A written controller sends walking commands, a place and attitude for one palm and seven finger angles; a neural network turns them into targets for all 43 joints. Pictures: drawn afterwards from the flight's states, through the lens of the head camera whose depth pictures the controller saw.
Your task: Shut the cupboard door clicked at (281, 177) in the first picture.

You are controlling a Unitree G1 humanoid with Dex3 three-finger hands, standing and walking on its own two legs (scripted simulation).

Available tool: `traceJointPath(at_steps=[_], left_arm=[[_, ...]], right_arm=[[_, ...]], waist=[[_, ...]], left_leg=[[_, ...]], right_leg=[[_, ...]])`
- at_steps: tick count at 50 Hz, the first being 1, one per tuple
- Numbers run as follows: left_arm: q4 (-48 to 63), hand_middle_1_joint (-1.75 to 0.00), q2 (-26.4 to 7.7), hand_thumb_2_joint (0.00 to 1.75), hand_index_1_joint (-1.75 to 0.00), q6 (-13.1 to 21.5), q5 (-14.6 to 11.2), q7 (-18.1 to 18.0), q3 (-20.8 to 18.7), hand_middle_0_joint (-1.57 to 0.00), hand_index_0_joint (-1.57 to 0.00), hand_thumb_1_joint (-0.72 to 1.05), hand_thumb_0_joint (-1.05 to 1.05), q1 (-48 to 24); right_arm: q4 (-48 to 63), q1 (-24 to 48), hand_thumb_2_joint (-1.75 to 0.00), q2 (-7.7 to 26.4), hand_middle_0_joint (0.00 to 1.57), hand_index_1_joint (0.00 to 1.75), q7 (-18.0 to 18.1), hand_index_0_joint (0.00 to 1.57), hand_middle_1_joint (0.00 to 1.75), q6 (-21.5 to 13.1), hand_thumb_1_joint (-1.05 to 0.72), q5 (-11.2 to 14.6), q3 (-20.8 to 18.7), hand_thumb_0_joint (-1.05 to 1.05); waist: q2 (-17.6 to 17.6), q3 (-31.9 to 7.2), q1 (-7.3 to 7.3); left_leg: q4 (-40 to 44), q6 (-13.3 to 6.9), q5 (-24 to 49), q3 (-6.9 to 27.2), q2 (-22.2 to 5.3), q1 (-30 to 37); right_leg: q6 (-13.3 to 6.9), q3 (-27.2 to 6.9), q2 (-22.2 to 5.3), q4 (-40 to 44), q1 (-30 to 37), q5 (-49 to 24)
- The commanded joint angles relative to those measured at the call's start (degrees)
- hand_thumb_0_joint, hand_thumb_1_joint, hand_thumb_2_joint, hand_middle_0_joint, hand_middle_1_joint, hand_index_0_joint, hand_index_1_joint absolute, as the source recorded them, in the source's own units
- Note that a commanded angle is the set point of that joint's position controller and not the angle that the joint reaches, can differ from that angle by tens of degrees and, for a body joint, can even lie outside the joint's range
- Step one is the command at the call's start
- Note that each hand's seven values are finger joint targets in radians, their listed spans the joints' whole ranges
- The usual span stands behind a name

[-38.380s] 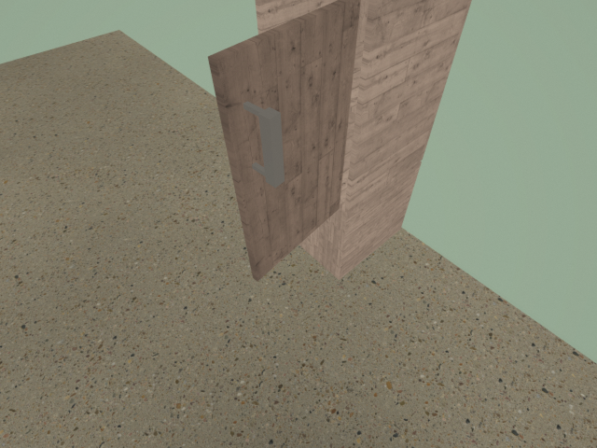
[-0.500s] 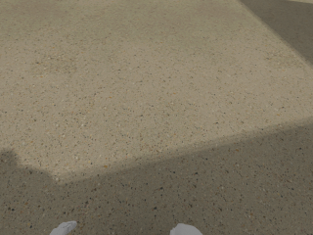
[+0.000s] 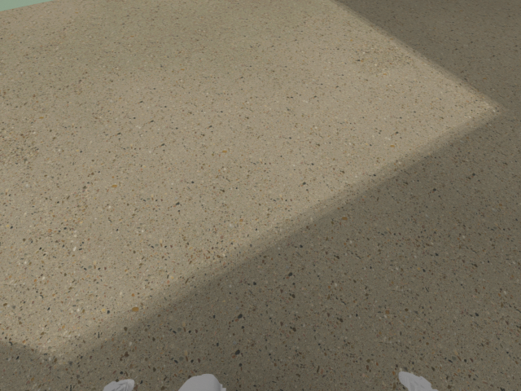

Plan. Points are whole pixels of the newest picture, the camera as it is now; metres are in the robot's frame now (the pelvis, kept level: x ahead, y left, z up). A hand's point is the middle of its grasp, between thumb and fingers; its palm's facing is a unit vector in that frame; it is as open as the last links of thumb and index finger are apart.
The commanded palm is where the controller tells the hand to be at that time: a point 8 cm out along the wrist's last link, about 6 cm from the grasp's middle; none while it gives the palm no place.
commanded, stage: turn to face it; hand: left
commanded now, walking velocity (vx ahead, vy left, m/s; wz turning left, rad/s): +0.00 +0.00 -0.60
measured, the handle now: out of the picture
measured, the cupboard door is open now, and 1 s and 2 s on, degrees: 62 62 62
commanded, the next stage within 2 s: none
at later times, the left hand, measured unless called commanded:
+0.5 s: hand (182, 351) +0.19 +0.15 -0.15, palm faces -0.30 -0.91 -0.29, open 7.4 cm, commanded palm none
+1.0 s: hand (217, 312) +0.26 +0.10 -0.16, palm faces -0.56 -0.80 -0.22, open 7.4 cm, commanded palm none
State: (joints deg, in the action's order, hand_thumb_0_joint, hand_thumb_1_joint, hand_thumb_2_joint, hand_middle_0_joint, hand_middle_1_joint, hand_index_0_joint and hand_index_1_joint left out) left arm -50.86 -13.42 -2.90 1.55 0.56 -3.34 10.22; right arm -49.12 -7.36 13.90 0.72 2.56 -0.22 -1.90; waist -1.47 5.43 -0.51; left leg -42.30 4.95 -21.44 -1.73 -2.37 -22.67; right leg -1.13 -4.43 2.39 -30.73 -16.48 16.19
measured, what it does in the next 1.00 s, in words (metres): steps on the spot, turning right: left foot, then right foot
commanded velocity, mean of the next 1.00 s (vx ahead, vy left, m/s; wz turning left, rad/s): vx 0.00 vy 0.00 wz -0.60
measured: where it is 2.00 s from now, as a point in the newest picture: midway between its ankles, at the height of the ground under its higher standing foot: outside the picture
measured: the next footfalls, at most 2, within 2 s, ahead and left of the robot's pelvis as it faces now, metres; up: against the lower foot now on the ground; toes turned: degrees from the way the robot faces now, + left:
left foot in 0.04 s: +0.05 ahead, +0.13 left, +0.00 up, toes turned +1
right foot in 0.38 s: +0.02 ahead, -0.14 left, +0.00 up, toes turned -19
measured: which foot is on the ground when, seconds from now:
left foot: up 0.00-0.02, down 0.04-0.38, up 0.40-0.72, down 0.74-1.00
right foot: down 0.00-0.04, up 0.06-0.36, down 0.38-0.74, up 0.76-1.00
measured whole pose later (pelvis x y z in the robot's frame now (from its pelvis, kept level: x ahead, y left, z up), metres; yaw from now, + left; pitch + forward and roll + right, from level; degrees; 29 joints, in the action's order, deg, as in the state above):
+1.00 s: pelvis +0.05 -0.01 +0.00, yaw -36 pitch +1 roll -2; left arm -50.4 -15.4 -4.7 1.2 2.5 -4.8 7.2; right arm -49.6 -12.0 12.7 0.8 1.2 -1.7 -1.0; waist 0.2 6.1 0.1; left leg -30.8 1.5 -18.0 -10.4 -8.9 -12.9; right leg 2.5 3.6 -0.9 -50.6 -23.6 26.4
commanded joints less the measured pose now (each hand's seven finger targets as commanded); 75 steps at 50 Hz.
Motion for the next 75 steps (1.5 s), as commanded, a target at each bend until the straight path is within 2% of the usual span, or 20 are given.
traceJointPath(at_steps=[1, 2, 3, 8, 17, 19, 20, 25, 34, 37, 38, 43, 52, 54, 55, 61, 70, 71, 73, 75], left_arm=[[5.75, -0.3, -8.4, 0.9, -0.3, 0.62, -1.03, -0.35, -2.58, -0.2, -0.2, 0.9, 0.0, -2.26], [6.9, -0.3, -5.79, 0.9, -0.3, 0.56, -1.4, 0.28, -2.03, -0.2, -0.2, 0.9, 0.0, -0.89], [7.38, -0.3, -7.6, 0.9, -0.3, 0.64, -0.74, 0.53, -2.14, -0.2, -0.2, 0.9, 0.0, -2.66], [5.98, -0.3, -5.34, 0.9, -0.3, -0.42, -0.73, 1.91, -2.11, -0.2, -0.2, 0.9, 0.0, -4.23], [5.22, -0.3, -6.05, 0.9, -0.3, 0.44, -0.52, 2.07, -1.95, -0.2, -0.2, 0.9, 0.0, -0.89], [2.97, -0.3, -16.04, 0.9, -0.3, 1.75, 0.22, 0.74, -3.87, -0.2, -0.2, 0.9, 0.0, 6.41], [2.34, -0.3, -18.13, 0.9, -0.3, 1.65, -0.64, 0.06, -3.85, -0.2, -0.2, 0.9, 0.0, 8.97], [5.15, -0.3, -11.67, 0.9, -0.3, 1.82, -0.45, -1.1, -2.59, -0.2, -0.2, 0.9, 0.0, -1.52], [4.7, -0.3, -12.6, 0.9, -0.3, 0.97, -0.53, -0.67, -3.17, -0.2, -0.2, 0.9, 0.0, -3.09], [7.25, -0.3, -6.11, 0.9, -0.3, 0.45, -1.21, 0.28, -1.83, -0.2, -0.2, 0.9, 0.0, -1.7], [7.13, -0.3, -7.72, 0.9, -0.3, 0.26, -0.57, 0.46, -2.11, -0.2, -0.2, 0.9, 0.0, -3.25], [5.55, -0.3, -5.36, 0.9, -0.3, -0.5, -0.68, 1.94, -2.22, -0.2, -0.2, 0.9, 0.0, -4.01], [5.04, -0.3, -5.62, 0.9, -0.3, 0.55, -0.52, 1.96, -1.84, -0.2, -0.2, 0.9, 0.0, -1.9], [2.6, -0.3, -15.07, 0.9, -0.3, 1.87, 0.21, 0.7, -3.68, -0.2, -0.2, 0.9, 0.0, 6.55], [1.68, -0.3, -17.54, 0.9, -0.3, 1.79, -0.65, -0.05, -3.79, -0.2, -0.2, 0.9, 0.0, 8.82], [4.57, -0.3, -11.49, 0.9, -0.3, 1.99, -0.44, -1.21, -2.55, -0.2, -0.2, 0.9, 0.0, -1.93], [4.37, -0.3, -12.59, 0.9, -0.3, 1.12, -0.5, -0.7, -3.16, -0.2, -0.2, 0.9, 0.0, -3.54], [4.57, -0.3, -10.93, 0.9, -0.3, 0.87, -0.67, -0.62, -2.91, -0.2, -0.2, 0.9, 0.0, -3.77], [6.64, -0.3, -5.86, 0.9, -0.3, 0.57, -1.27, 0.2, -1.89, -0.2, -0.2, 0.9, 0.0, -1.48], [6.02, -0.3, -7.34, 0.9, -0.3, 0.52, -0.34, 0.8, -2.73, -0.2, -0.2, 0.9, 0.0, -2.83]], right_arm=[[2.48, -7.97, -0.9, 10.03, 0.2, 0.3, 1.09, 0.2, 0.3, -2.57, -0.9, -0.56, -2.33, 0.0], [3.18, -9.03, -0.9, 15.38, 0.2, 0.3, 1.26, 0.2, 0.3, -2.64, -0.9, -1.38, -3.21, 0.0], [3.55, -9.62, -0.9, 15.43, 0.2, 0.3, 1.48, 0.2, 0.3, -2.51, -0.9, -1.66, -3.14, 0.0], [4.46, -4.92, -0.9, 11.16, 0.2, 0.3, 1.69, 0.2, 0.3, -2.44, -0.9, -1.82, -2.43, 0.0], [2.88, -4.72, -0.9, 13.19, 0.2, 0.3, 0.44, 0.2, 0.3, -1.53, -0.9, -1.24, -3.88, 0.0], [6.28, -1.72, -0.9, 6.28, 0.2, 0.3, -0.09, 0.2, 0.3, -1.46, -0.9, -0.37, -2.44, 0.0], [7.64, 0.58, -0.9, 7.6, 0.2, 0.3, 0.39, 0.2, 0.3, -0.67, -0.9, -0.32, -1.86, 0.0], [3.88, -1.5, -0.9, 6.7, 0.2, 0.3, 0.33, 0.2, 0.3, -0.71, -0.9, -0.58, -1.79, 0.0], [3.11, -6.14, -0.9, 6.02, 0.2, 0.3, 0.76, 0.2, 0.3, -1.6, -0.9, 0.0, -1.57, 0.0], [3.44, -10.71, -0.9, 16.09, 0.2, 0.3, 1.17, 0.2, 0.3, -2.42, -0.9, -1.47, -3.3, 0.0], [3.33, -10.01, -0.9, 15.43, 0.2, 0.3, 1.39, 0.2, 0.3, -2.55, -0.9, -1.76, -3.06, 0.0], [4.17, -5.53, -0.9, 10.79, 0.2, 0.3, 1.67, 0.2, 0.3, -2.59, -0.9, -1.78, -2.35, 0.0], [2.12, -6.0, -0.9, 12.9, 0.2, 0.3, 0.46, 0.2, 0.3, -1.78, -0.9, -1.26, -3.91, 0.0], [5.32, -3.29, -0.9, 7.0, 0.2, 0.3, -0.07, 0.2, 0.3, -1.71, -0.9, -0.31, -2.62, 0.0], [7.06, -0.24, -0.9, 7.24, 0.2, 0.3, 0.39, 0.2, 0.3, -0.88, -0.9, -0.22, -1.99, 0.0], [2.95, -2.59, -0.9, 6.29, 0.2, 0.3, 0.3, 0.2, 0.3, -0.57, -0.9, -0.51, -1.72, 0.0], [2.85, -6.31, -0.9, 6.01, 0.2, 0.3, 0.7, 0.2, 0.3, -1.56, -0.9, -0.05, -1.58, 0.0], [2.28, -7.61, -0.9, 7.06, 0.2, 0.3, 0.8, 0.2, 0.3, -1.87, -0.9, -0.16, -1.88, 0.0], [3.03, -10.55, -0.9, 15.93, 0.2, 0.3, 1.13, 0.2, 0.3, -2.47, -0.9, -1.48, -3.35, 0.0], [3.68, -8.0, -0.9, 14.2, 0.2, 0.3, 1.45, 0.2, 0.3, -2.79, -0.9, -1.95, -2.88, 0.0]], waist=[[5.26, -11.25, 2.99], [19.45, -11.19, 2.93], [15.88, -10.49, 3.93], [12.01, -8.06, 1.58], [12.42, -8.71, -0.22], [-15.29, -9.69, -4.15], [-12.76, -9.41, -5.65], [-7.62, -9.56, 0.36], [-6.64, -9.63, 2.46], [19.77, -10.32, 3.57], [16.5, -9.5, 3.89], [11.4, -8.04, 1.57], [13.27, -8.51, 0.28], [-13.13, -11.01, -4.1], [-12.97, -9.58, -5.38], [-6.09, -9.45, 0.78], [-7.12, -9.41, 2.58], [-4.43, -9.14, 3.14], [19.98, -10.5, 3.45], [16.02, -9.33, 2.3]], left_leg=[[22.55, -4.0, 12.97, 8.87, -8.88, 18.45], [24.89, -11.33, 22.25, 20.67, -22.48, 21.76], [24.5, -15.7, 25.65, 22.27, -26.45, 18.49], [19.6, -12.67, 38.56, 3.89, -17.44, 18.28], [9.88, -7.12, 26.53, -5.23, -16.36, 11.7], [-11.18, -0.48, -11.77, -10.34, -4.36, -10.77], [-20.96, -0.52, -17.0, -2.04, -3.12, -12.44], [-21.03, 0.66, -3.82, 1.11, -3.9, -9.45], [10.58, -0.37, 6.05, -0.9, 0.63, 7.69], [26.0, -12.19, 19.35, 22.1, -24.73, 19.58], [25.84, -14.66, 21.29, 22.13, -25.91, 16.22], [20.16, -12.18, 36.73, 2.97, -17.18, 18.55], [10.5, -7.28, 30.22, -5.66, -17.21, 12.99], [-9.96, -0.72, -4.67, -11.35, -5.95, -8.12], [-20.35, -0.22, -17.53, -3.65, -3.04, -11.92], [-19.56, 0.91, -2.82, 0.55, -3.95, -8.18], [10.08, -0.11, 5.87, -1.09, 0.41, 7.0], [16.92, -0.85, 9.92, 0.3, -1.21, 13.7], [25.98, -11.44, 18.89, 21.5, -24.17, 20.39], [24.83, -14.34, 24.61, 19.05, -23.8, 15.02]], right_leg=[[-0.93, -8.18, -4.49, -4.81, -6.8, -10.27], [2.08, 0.71, 1.49, -17.64, -14.9, 14.63], [2.52, 1.93, -0.12, -29.18, -14.9, 21.13], [4.58, 5.46, -3.87, -31.0, -14.1, 13.4], [1.97, 11.74, -1.61, 1.3, 5.78, -3.01], [-6.4, -16.15, -21.8, 11.26, 21.61, -27.05], [-11.71, -19.87, -26.62, 11.59, 15.88, -31.58], [-9.55, -8.73, -16.12, 8.39, 10.43, -30.75], [-5.98, -13.93, -12.27, 3.9, 2.51, -23.51], [2.49, 2.34, 1.48, -21.87, -15.48, 19.85], [2.79, 0.95, -0.63, -31.53, -15.37, 20.35], [4.64, 5.26, -3.82, -32.28, -15.03, 11.99], [1.83, 11.56, -1.76, 0.84, 4.74, -2.43], [-5.9, -13.13, -20.18, 10.72, 22.78, -27.34], [-11.71, -19.02, -26.55, 10.89, 17.08, -36.34], [-9.33, -7.46, -15.68, 8.44, 10.29, -32.23], [-6.26, -13.54, -12.4, 4.47, 2.76, -22.89], [-3.73, -12.79, -9.85, 1.92, -2.9, -17.1], [2.23, 1.71, 1.78, -20.09, -15.65, 18.62], [3.16, 1.16, -1.54, -35.78, -16.05, 18.0]])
